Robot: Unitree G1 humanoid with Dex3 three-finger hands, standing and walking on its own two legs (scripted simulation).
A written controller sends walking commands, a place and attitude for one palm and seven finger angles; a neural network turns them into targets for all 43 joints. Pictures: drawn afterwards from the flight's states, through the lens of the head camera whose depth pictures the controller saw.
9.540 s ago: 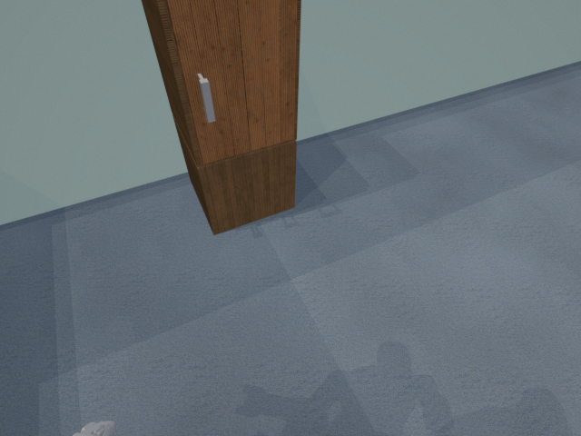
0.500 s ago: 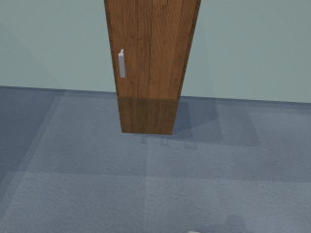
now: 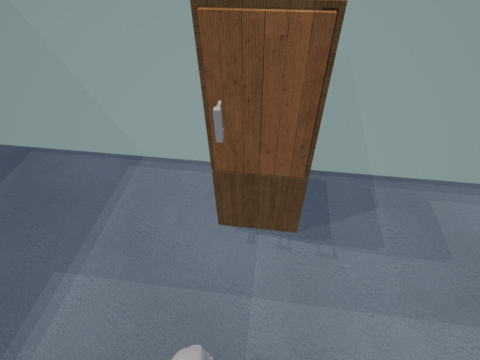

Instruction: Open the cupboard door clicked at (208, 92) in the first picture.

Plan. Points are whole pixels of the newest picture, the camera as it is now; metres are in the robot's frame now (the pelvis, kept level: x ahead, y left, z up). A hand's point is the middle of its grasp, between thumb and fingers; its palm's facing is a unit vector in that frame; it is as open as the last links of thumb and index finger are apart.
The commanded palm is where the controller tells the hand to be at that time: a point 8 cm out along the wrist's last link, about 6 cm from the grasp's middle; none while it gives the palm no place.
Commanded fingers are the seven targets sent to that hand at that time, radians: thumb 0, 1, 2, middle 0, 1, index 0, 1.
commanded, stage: take the last steps up to it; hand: left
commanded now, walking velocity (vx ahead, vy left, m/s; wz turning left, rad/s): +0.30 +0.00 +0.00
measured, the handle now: (219, 121) +0.85 +0.14 -0.09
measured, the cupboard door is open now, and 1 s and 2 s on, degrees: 0 0 0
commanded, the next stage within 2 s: come to a stop and stand still in 0.66 s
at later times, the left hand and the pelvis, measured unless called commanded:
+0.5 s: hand (141, 314) +0.24 +0.24 -0.16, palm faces +0.01 -0.98 -0.22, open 7.4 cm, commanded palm none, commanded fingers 0.00 0.90 0.90 -0.20 -0.30 -0.20 -0.30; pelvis +0.15 +0.05 +0.00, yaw -2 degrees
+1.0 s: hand (175, 297) +0.29 +0.18 -0.19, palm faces +0.04 -0.98 -0.18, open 7.3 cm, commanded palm none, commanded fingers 0.00 0.90 0.90 -0.20 -0.30 -0.20 -0.30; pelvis +0.29 +0.01 -0.01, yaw -2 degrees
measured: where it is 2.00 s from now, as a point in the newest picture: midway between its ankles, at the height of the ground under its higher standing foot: outside the picture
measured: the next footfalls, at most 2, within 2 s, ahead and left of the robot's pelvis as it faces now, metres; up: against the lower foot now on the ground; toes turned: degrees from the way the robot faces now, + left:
left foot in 0.14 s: +0.16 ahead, +0.16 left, +0.00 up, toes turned +8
right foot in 0.62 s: +0.30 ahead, -0.13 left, +0.00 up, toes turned -5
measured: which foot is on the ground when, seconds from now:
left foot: up 0.00-0.12, down 0.14-0.62, up 0.64-0.92, down 0.94-1.00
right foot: down 0.00-0.14, up 0.16-0.60, down 0.62-1.00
